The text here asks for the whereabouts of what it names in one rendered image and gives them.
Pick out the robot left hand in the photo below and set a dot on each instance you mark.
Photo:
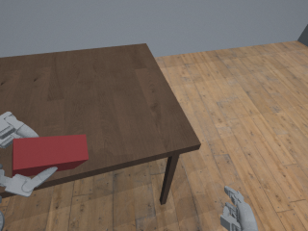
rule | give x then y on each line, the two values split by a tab
11	128

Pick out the table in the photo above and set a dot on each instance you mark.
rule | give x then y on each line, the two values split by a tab
117	96

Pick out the robot right hand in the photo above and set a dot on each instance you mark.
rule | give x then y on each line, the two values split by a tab
240	217

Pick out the sponge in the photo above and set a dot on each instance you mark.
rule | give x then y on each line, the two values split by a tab
31	156

